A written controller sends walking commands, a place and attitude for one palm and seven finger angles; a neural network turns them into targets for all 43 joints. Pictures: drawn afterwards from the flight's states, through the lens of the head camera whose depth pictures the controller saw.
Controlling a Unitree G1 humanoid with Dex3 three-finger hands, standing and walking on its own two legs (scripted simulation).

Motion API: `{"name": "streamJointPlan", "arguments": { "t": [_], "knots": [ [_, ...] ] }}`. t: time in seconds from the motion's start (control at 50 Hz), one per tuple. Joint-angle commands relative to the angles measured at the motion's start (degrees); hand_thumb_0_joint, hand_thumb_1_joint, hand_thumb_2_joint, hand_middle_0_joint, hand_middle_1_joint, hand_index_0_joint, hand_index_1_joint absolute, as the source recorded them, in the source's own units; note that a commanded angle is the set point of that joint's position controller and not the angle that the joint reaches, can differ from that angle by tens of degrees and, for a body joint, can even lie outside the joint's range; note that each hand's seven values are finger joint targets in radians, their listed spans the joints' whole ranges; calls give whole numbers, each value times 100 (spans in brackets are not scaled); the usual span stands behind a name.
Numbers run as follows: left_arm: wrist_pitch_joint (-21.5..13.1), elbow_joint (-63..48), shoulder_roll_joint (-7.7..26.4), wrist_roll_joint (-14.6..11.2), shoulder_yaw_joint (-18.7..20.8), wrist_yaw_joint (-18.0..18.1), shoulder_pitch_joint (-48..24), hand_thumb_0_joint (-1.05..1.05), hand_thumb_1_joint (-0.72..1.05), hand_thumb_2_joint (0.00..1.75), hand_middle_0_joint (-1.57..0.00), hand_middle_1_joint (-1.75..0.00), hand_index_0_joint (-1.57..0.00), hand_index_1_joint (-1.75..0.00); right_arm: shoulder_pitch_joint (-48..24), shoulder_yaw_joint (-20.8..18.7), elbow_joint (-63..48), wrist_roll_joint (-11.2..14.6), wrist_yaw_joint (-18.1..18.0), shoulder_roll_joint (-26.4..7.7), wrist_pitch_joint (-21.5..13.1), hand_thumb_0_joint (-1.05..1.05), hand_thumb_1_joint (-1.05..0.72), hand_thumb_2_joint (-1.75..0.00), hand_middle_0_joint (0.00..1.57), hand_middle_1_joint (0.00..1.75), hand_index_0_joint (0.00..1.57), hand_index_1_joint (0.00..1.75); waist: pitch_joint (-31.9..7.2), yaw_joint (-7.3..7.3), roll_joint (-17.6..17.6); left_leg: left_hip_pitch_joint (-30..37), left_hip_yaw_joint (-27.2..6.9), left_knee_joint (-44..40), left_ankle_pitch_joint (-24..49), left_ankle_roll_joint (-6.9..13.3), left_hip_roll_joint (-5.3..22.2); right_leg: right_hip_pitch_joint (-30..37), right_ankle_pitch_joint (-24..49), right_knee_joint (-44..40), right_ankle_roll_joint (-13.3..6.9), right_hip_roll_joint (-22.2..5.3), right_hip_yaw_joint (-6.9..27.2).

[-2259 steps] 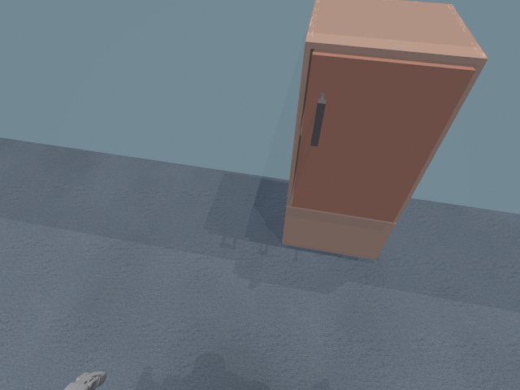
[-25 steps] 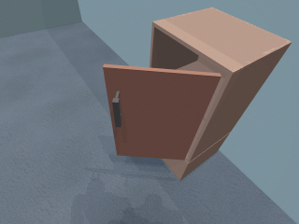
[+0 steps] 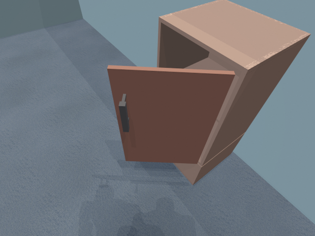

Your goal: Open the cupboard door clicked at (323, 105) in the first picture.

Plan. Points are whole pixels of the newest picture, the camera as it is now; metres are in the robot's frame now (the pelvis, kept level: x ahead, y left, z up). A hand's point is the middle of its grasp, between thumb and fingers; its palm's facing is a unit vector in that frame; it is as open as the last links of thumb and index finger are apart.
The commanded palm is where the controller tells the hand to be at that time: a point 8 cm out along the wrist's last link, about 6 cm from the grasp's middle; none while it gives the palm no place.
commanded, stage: look again from close up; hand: left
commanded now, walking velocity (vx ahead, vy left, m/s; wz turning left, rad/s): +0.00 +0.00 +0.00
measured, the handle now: (125, 113) +0.51 +0.15 -0.04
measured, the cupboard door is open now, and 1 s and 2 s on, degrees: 51 51 51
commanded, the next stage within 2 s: raise the hand with hooked fingers in 0.46 s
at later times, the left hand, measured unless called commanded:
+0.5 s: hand out of the picture -0.03 +0.14 -0.17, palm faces +0.01 -0.98 -0.20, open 7.4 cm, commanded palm none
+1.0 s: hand out of the picture +0.12 +0.13 -0.08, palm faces +0.05 -1.00 +0.02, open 8.6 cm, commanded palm +0.11 +0.21 -0.06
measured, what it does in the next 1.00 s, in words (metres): lowers itself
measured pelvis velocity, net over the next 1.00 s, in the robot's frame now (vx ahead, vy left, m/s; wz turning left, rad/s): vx -0.06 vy -0.06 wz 0.01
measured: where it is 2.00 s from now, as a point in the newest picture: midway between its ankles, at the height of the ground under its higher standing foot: outside the picture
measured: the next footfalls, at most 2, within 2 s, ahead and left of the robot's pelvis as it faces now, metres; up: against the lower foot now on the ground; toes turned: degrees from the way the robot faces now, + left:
none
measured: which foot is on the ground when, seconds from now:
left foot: down 0.00-1.00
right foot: down 0.00-1.00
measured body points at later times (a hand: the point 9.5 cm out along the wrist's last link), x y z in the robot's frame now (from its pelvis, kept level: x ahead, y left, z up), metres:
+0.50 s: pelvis -0.02 -0.03 +0.00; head -0.01 -0.04 +0.45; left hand -0.03 +0.19 -0.16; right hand -0.02 -0.25 -0.17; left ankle -0.02 +0.07 -0.74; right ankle -0.05 -0.14 -0.74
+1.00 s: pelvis -0.06 -0.06 -0.08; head -0.01 -0.05 +0.37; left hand +0.12 +0.19 -0.08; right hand +0.18 -0.33 -0.11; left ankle -0.02 +0.07 -0.74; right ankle -0.05 -0.14 -0.74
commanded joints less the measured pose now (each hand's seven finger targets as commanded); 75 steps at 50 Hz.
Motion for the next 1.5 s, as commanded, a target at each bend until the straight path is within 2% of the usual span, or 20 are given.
{"name": "streamJointPlan", "arguments": {
  "t": [0.0,0.06,0.14,0.28,0.52,0.54,0.56,0.58,0.6,0.62,0.64,0.7,0.76,0.8,0.86,0.98,1.12,1.26,1.34,1.48],
  "knots": [
    [-163,-256,605,24,65,57,518,0,90,90,-20,-30,-20,-30,383,-107,-520,-44,-6,-752,-165,0,-90,-90,20,30,20,30,-78,13,992,-302,-998,-64,2198,-184,902,-247,489,206,-514,-184,320],
    [-168,-247,481,-8,55,31,611,0,90,90,-20,-30,-20,-30,439,-122,-616,-8,-34,-781,-179,0,-90,-90,20,30,20,30,-549,-36,499,157,-967,89,2660,-55,918,-153,777,337,-485,-139,246],
    [-132,-297,456,-13,43,12,494,0,90,90,-20,-30,-20,-30,333,-122,-642,10,-32,-789,-134,0,-90,-90,20,30,20,30,55,-59,-122,-117,-851,-59,1727,-41,834,-413,787,170,-455,-200,346],
    [-87,-324,577,1,45,-39,500,0,90,90,-20,-30,-20,-30,139,-103,-567,12,28,-814,-82,0,-90,-90,20,30,20,30,578,-13,-161,-414,-779,-540,288,-72,752,-685,84,-139,-436,-205,501],
    [-131,-302,649,-9,56,-60,514,0,90,90,-20,-30,-20,-30,97,-85,-349,16,21,-726,-100,0,-90,-90,20,30,20,30,229,26,-47,-140,-587,-434,689,-142,756,-485,540,-341,-453,-280,593],
    [-245,-165,763,76,89,157,873,0,90,90,-20,-30,-20,-30,-393,-137,-747,46,56,-912,-121,0,-90,-90,20,30,20,30,394,198,-847,-613,-551,765,1168,-323,878,-518,3220,-339,-313,-568,969],
    [-1496,-8869,1993,-1141,741,105,-3332,0,88,89,-20,-32,-20,-32,-196,-301,-2622,307,-222,-1923,-934,0,-90,-90,20,30,20,30,-2569,-599,557,1027,-476,53,1642,-157,259,-161,2533,314,-394,19,425],
    [-1212,-7364,1714,-675,765,337,-993,0,85,88,-20,-33,-20,-33,-760,-99,-2304,272,-397,-1359,-1416,0,-90,-90,20,30,20,30,-2473,24,1494,1352,-339,-27,2345,-135,439,-332,1443,526,-506,330,352],
    [-940,-6934,1355,-758,554,585,-817,0,83,87,-21,-34,-21,-34,-683,-230,-1954,296,-376,-1410,-1564,0,-90,-90,20,30,20,30,-1898,-149,1558,710,-338,18,1761,-319,436,-636,704,522,-456,310,118],
    [-389,-5628,12,-837,-61,572,758,0,81,86,-21,-36,-21,-36,-528,-267,-1915,363,-338,-1124,-1547,0,-90,-90,20,30,20,30,-943,-220,940,127,-500,-37,1300,-272,488,-967,577,482,-417,314,-16],
    [-529,-6587,30,-1097,-128,413,-32,0,78,85,-21,-37,-21,-37,-679,-258,-2334,433,-334,-1328,-1587,0,-90,-90,20,30,20,30,-277,-218,710,-299,-604,52,818,-249,423,-1152,567,413,-363,282,-78],
    [-1365,-5830,601,-966,591,55,242,0,71,82,-21,-42,-21,-42,-644,-454,-2707,237,-333,-1561,-1723,0,-90,-90,20,30,20,30,-29,-390,-550,-1159,-594,908,210,-209,220,-2211,-146,615,-284,327,-109],
    [-2409,-4751,207,-1273,919,-788,1707,0,64,79,-22,-47,-22,-47,-959,-597,-3138,99,-141,-1456,-1737,0,-90,-90,20,30,20,30,-371,213,-1867,-2533,-529,1773,-53,-335,166,-2826,-491,1421,-253,329,113],
    [-3101,-4570,549,-1506,1464,-1526,2283,0,60,77,-22,-50,-22,-50,-1049,-710,-3392,149,37,-1448,-1697,0,-90,-90,20,30,20,30,-941,548,-1314,-2989,-432,2235,171,-454,62,-2435,282,1978,-293,226,409],
    [-3771,-4863,971,-1753,1879,-2489,1798,0,53,74,-23,-54,-23,-54,-1218,-737,-3863,217,145,-1451,-1688,0,-90,-90,20,30,20,30,-1723,464,-374,-3511,-259,2960,267,-469,-19,-2361,1113,2624,-281,81,781],
    [-3923,-7251,1502,-1955,2209,-2190,-220,0,39,68,-24,-63,-24,-63,-1043,-670,-4230,171,-49,-1300,-1494,0,-90,-90,20,30,20,30,-2383,94,800,-3443,-335,3610,-11,-250,191,-3074,-85,2748,-272,186,1118],
    [-3777,-7257,1289,-1904,1276,-2638,-804,0,22,61,-25,-74,-25,-74,-760,-492,-3824,210,-279,-1498,-1632,0,-90,-90,20,30,20,30,-1999,-498,500,-3737,-651,3960,-325,-152,408,-3998,-607,2909,-325,457,834],
    [-1909,-6542,1875,-2260,2455,-2735,185,0,6,54,-26,-84,-26,-84,-1009,-471,-4253,365,-334,-1451,-1394,0,-90,-90,20,30,20,30,-2722,255,68,-3577,-608,3334,15,-190,258,-2729,-457,2554,-206,297,774],
    [-2258,-7169,1707,-2236,2687,-1980,320,0,-3,50,-27,-90,-27,-90,-923,-495,-4184,268,-243,-1202,-1400,0,-90,-90,20,30,20,30,-2805,374,143,-3234,-665,3059,475,-247,310,-2820,208,2888,-273,425,326],
    [-3046,-6479,1449,-1773,1806,-2087,-533,0,-20,43,-28,-100,-28,-100,-562,-482,-3933,235,-204,-1573,-1495,0,-90,-90,20,30,20,30,-1832,-202,351,-3410,-785,2995,-666,-246,347,-4176,-1060,2971,-348,491,106]
  ]
}}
